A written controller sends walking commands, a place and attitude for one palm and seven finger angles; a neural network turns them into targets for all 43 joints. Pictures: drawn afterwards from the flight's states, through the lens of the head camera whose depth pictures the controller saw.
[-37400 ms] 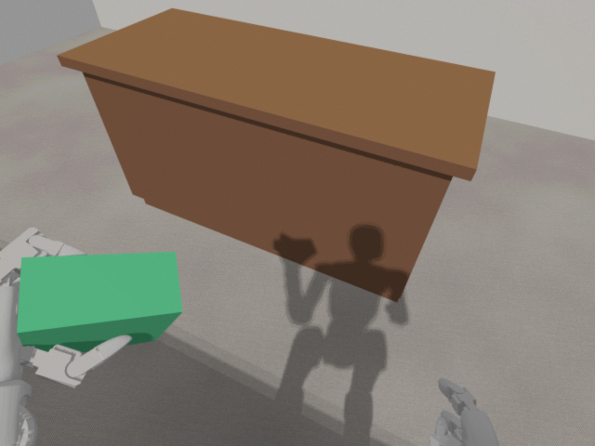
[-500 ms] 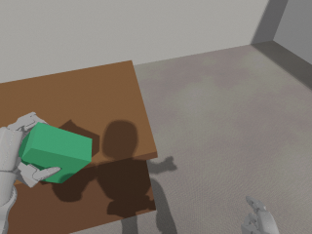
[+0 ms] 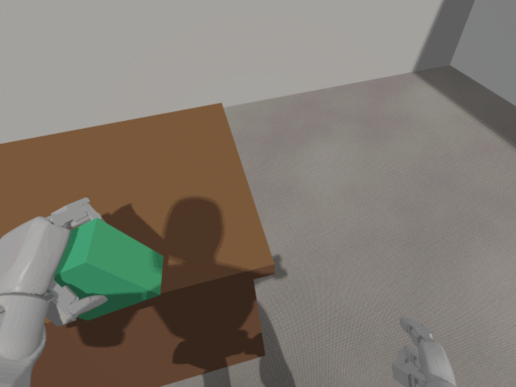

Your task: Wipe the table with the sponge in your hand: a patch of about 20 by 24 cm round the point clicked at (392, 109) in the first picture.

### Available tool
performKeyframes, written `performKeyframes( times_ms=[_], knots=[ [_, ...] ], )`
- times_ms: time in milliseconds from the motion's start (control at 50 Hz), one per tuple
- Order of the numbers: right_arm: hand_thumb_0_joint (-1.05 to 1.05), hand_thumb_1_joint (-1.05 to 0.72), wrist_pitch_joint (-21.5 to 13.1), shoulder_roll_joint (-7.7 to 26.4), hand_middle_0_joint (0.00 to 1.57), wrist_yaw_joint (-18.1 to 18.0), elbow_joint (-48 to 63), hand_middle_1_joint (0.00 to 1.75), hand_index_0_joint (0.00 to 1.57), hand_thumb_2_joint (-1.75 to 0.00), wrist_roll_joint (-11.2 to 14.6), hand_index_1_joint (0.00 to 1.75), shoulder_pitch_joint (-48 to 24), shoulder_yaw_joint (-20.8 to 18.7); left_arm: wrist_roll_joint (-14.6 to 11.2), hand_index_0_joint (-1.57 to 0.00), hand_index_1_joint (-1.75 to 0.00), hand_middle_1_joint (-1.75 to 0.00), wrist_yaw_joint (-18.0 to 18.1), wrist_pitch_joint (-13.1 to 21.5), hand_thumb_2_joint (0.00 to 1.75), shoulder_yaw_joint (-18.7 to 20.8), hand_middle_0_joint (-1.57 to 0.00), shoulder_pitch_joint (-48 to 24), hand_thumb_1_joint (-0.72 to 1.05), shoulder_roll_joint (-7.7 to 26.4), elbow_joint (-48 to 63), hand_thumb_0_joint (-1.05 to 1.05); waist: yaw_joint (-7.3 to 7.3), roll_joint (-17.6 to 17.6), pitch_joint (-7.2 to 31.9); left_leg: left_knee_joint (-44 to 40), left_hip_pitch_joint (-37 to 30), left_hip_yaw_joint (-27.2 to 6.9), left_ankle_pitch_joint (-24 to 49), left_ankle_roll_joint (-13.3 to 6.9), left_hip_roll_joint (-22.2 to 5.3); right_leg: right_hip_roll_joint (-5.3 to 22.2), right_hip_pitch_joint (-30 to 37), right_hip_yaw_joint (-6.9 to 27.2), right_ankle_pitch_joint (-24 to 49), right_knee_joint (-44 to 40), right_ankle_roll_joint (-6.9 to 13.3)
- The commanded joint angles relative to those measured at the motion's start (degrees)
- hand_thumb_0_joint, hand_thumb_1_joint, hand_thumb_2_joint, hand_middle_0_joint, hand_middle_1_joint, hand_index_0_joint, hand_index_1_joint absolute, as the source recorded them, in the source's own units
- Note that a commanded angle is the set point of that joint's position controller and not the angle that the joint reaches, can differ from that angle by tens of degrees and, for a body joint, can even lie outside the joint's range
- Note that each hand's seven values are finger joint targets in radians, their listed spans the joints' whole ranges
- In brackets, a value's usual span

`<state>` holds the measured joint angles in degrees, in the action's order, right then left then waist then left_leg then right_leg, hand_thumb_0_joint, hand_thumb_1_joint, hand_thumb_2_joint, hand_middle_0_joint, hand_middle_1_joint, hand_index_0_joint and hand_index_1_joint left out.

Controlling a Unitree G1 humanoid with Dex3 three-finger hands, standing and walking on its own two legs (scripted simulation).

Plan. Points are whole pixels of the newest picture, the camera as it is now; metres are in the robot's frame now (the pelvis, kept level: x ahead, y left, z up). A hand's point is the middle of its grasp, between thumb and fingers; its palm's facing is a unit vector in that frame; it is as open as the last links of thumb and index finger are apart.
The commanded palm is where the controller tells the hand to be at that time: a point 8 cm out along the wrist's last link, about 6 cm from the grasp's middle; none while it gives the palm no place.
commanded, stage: turn the palm down, sponge in hand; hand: left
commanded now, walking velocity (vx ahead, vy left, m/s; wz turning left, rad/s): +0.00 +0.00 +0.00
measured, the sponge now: (104, 279) +0.22 +0.25 +0.09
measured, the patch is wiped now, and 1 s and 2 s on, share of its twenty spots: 0.00 0.00 0.00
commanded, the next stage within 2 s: move the sponge above the wiping area in 1.10 s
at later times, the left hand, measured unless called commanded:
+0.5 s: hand (54, 262) +0.21 +0.28 +0.16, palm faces +0.17 -0.13 -0.98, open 10.3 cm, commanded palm +0.17 +0.29 +0.22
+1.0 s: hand (68, 265) +0.20 +0.26 +0.16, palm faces +0.15 -0.04 -0.99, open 10.3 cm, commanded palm +0.17 +0.25 +0.22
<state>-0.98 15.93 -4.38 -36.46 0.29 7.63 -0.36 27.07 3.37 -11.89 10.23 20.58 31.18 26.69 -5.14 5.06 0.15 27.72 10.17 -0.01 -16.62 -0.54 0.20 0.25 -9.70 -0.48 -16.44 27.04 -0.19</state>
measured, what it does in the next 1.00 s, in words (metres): stands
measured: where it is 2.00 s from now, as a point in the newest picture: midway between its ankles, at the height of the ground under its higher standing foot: outside the picture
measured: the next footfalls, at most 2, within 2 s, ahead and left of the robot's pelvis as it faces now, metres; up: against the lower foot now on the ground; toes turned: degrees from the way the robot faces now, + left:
none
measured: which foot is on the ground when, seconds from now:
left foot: down 0.00-1.00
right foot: down 0.00-1.00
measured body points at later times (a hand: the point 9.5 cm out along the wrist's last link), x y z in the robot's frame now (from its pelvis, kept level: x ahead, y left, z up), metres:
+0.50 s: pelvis -0.02 +0.01 +0.01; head -0.03 -0.03 +0.45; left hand +0.19 +0.29 +0.21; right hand +0.22 -0.19 -0.08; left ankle -0.02 +0.11 -0.74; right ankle -0.02 -0.12 -0.74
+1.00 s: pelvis -0.02 -0.03 +0.01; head -0.05 -0.08 +0.45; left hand +0.19 +0.26 +0.21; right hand +0.23 -0.23 -0.08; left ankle -0.02 +0.11 -0.74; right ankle -0.02 -0.12 -0.74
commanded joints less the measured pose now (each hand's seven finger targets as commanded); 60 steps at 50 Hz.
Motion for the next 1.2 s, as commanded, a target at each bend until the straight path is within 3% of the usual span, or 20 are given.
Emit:
performKeyframes(
  times_ms=[0,80,200,300,340,380,400,480,500,520,600,700,780,800,880,900,1000,1080,1100,1180],
  knots=[
    [0.00,-0.90,-1.5,5.6,0.20,0.0,9.9,0.30,0.20,-0.90,0.0,0.30,-9.6,-1.2,5.1,-1.20,-1.60,-1.60,4.2,0.0,1.30,11.4,-1.20,-11.0,0.10,15.5,12.4,0.00,-0.76,-0.5,11.3,-3.7,-3.5,0.1,27.4,-0.1,0.7,-2.0,5.8,-1.2,19.0,-2.5,1.0],
    [0.00,-0.90,0.7,5.8,0.20,0.4,8.9,0.30,0.20,-0.90,0.8,0.30,-12.3,-0.4,7.0,-1.20,-1.60,-1.60,4.1,-6.3,1.30,9.8,-1.20,-12.9,0.10,14.8,7.1,0.00,-1.32,2.1,7.3,-6.7,-2.4,-0.3,24.9,1.0,0.1,-2.5,6.6,-1.1,15.4,-4.6,1.8],
    [0.00,-0.90,1.6,6.3,0.20,0.3,9.6,0.30,0.20,-0.90,1.3,0.30,-15.4,1.1,11.1,-1.20,-1.60,-1.60,-1.4,-12.2,1.30,0.3,-1.20,-20.2,0.10,12.0,7.0,0.00,-0.19,1.8,6.3,-10.0,-2.9,-0.7,20.7,0.6,-0.1,-2.4,7.4,-1.3,11.7,-6.6,1.9],
    [0.00,-0.90,1.4,5.8,0.20,0.1,10.3,0.30,0.20,-0.90,0.5,0.30,-16.5,1.4,16.2,-1.20,-1.60,-1.60,-4.0,-9.8,1.30,0.2,-1.20,-25.0,0.10,14.7,10.7,0.00,-0.93,1.7,10.7,-10.5,-4.6,-1.5,20.1,-0.4,0.1,-2.7,9.7,-1.0,10.6,-6.3,2.1],
    [0.00,-0.90,1.6,5.9,0.20,0.1,9.6,0.30,0.20,-0.90,0.2,0.30,-15.8,1.1,17.4,-1.20,-1.60,-1.60,-3.4,-8.1,1.30,2.4,-1.20,-22.5,0.10,16.1,9.0,0.00,-1.51,0.1,10.6,-10.5,-4.9,-1.8,20.0,-0.4,0.0,-2.7,9.7,-1.1,10.2,-6.4,2.0],
    [0.00,-0.90,1.8,5.8,0.20,0.4,9.4,0.30,0.20,-0.90,0.1,0.30,-16.6,1.3,18.6,-1.20,-1.60,-1.60,-2.5,-7.6,1.30,5.8,-1.20,-22.3,0.10,19.0,8.8,0.00,-2.35,1.2,11.4,-10.3,-4.3,-1.6,19.4,-0.4,0.2,-3.3,11.0,0.0,10.3,-6.4,2.5],
    [0.00,-0.90,1.7,4.9,0.20,0.8,9.1,0.30,0.20,-0.90,0.2,0.30,-16.7,1.7,18.9,-1.20,-1.60,-1.60,-2.0,-7.2,1.30,4.1,-1.20,-23.7,0.10,16.8,8.7,0.00,-2.21,1.2,11.7,-10.0,-4.6,-1.4,21.1,-0.3,0.3,-2.8,10.9,-0.5,11.1,-6.3,2.5],
    [0.00,-0.90,2.4,5.4,0.20,1.4,8.4,0.30,0.20,-0.90,0.9,0.30,-18.2,1.5,19.3,-1.20,-1.60,-1.60,-0.9,-9.6,1.30,4.8,-1.20,-23.2,0.10,17.0,3.9,0.00,-2.22,2.3,7.8,-10.7,-2.8,-0.9,18.9,0.1,0.8,-3.1,9.7,0.9,10.0,-7.6,2.9],
    [0.00,-0.90,2.1,5.0,0.20,1.6,8.2,0.30,0.20,-0.90,1.1,0.30,-18.1,1.7,19.5,-1.20,-1.60,-1.60,-1.0,-10.2,1.30,1.4,-1.20,-25.0,0.10,14.1,2.7,0.00,-1.80,1.9,7.2,-10.8,-2.8,-0.5,18.4,0.1,0.8,-2.5,9.0,-0.1,9.4,-7.7,2.6],
    [0.00,-0.90,2.4,5.4,0.20,1.4,7.6,0.30,0.20,-0.90,1.2,0.30,-17.9,1.5,19.5,-1.20,-1.60,-1.60,-1.1,-10.9,1.30,0.6,-1.20,-24.3,0.10,13.8,0.8,0.00,-1.42,1.8,5.4,-11.2,-2.6,-0.2,17.3,0.0,0.9,-2.6,8.5,0.1,8.8,-8.3,2.6],
    [0.00,-0.90,1.9,5.5,0.20,1.3,8.8,0.30,0.20,-0.90,1.6,0.30,-19.8,1.9,20.8,-1.20,-1.60,-1.60,-3.2,-12.8,1.30,-3.6,-1.20,-26.9,0.10,11.5,1.3,0.00,-1.07,-0.3,6.0,-11.3,-2.1,0.0,15.1,-0.7,1.6,-2.3,8.8,0.3,7.3,-8.6,2.3],
    [0.00,-0.90,1.2,5.4,0.20,1.0,9.2,0.30,0.20,-0.90,1.0,0.30,-20.3,1.6,24.0,-1.20,-1.60,-1.60,-4.0,-10.9,1.30,-1.7,-1.20,-26.7,0.10,14.6,4.3,0.00,-1.91,-2.0,10.1,-9.9,-3.5,0.3,15.6,-1.4,2.3,-2.1,10.4,1.4,7.8,-7.6,2.1],
    [0.00,-0.90,1.4,5.5,0.20,1.0,8.9,0.30,0.20,-0.90,0.4,0.30,-20.0,1.2,24.8,-1.20,-1.60,-1.60,-3.2,-9.7,1.30,4.4,-1.20,-24.2,0.10,20.1,4.2,0.00,-3.13,-2.5,11.6,-8.6,-4.2,0.3,17.5,-1.4,2.8,-2.4,11.3,3.8,10.8,-7.1,2.3],
    [0.00,-0.90,1.2,4.6,0.20,1.2,8.8,0.30,0.20,-0.90,0.7,0.30,-19.8,1.4,24.3,-1.20,-1.60,-1.60,-2.9,-9.3,1.30,1.9,-1.20,-25.0,0.10,16.7,3.5,0.00,-2.72,-2.7,10.4,-8.4,-3.8,0.9,17.6,-1.5,2.7,-1.8,10.7,2.5,10.8,-7.0,2.0],
    [0.00,-0.90,1.3,5.2,0.20,1.2,8.2,0.30,0.20,-0.90,1.1,0.30,-19.4,0.9,23.0,-1.20,-1.60,-1.60,-1.7,-9.9,1.30,2.8,-1.20,-24.3,0.10,16.7,0.9,0.00,-2.33,-1.8,7.3,-8.5,-3.8,0.8,16.9,-1.2,2.9,-2.4,8.9,4.4,10.7,-8.2,2.3],
    [0.00,-0.90,1.1,4.8,0.20,1.2,8.3,0.30,0.20,-0.90,1.2,0.30,-19.4,1.1,22.5,-1.20,-1.60,-1.60,-1.7,-10.3,1.30,0.3,-1.20,-25.7,0.10,14.4,0.3,0.00,-1.95,-1.8,6.6,-8.5,-3.4,1.3,16.4,-1.3,2.9,-1.8,8.9,3.3,10.6,-8.1,1.9],
    [0.00,-0.90,0.9,5.3,0.20,0.8,8.5,0.30,0.20,-0.90,1.5,0.30,-20.4,1.2,22.5,-1.20,-1.60,-1.60,-3.3,-12.5,1.30,-3.4,-1.20,-26.7,0.10,12.5,-0.4,0.00,-1.35,-2.2,5.4,-8.4,-3.2,1.6,15.7,-1.6,3.1,-1.7,8.2,3.5,10.5,-8.1,1.4],
    [0.00,-0.90,0.8,5.7,0.20,0.3,9.2,0.30,0.20,-0.90,1.0,0.30,-20.8,1.3,23.6,-1.20,-1.60,-1.60,-4.5,-12.3,1.30,-0.7,-1.20,-26.6,0.10,16.6,2.3,0.00,-2.20,-2.9,8.6,-8.0,-4.4,1.3,16.4,-1.9,3.3,-1.7,9.5,4.3,11.3,-7.4,1.4],
    [0.00,-0.90,0.6,5.2,0.20,0.3,9.0,0.30,0.20,-0.90,0.9,0.30,-20.6,1.3,23.8,-1.20,-1.60,-1.60,-4.6,-11.9,1.30,-1.7,-1.20,-27.1,0.10,15.3,2.7,0.00,-2.16,-2.4,9.3,-7.6,-4.5,1.6,17.3,-2.1,3.3,-1.4,10.1,3.6,12.5,-6.8,1.3],
    [0.00,-0.90,0.9,5.3,0.20,0.5,8.7,0.30,0.20,-0.90,0.5,0.30,-19.6,1.0,24.2,-1.20,-1.60,-1.60,-3.6,-10.6,1.30,3.0,-1.20,-24.1,0.10,18.5,3.5,0.00,-2.96,-2.2,10.7,-7.5,-5.3,1.3,19.0,-1.7,3.2,-2.0,11.0,4.7,14.5,-6.6,1.8]
  ],
)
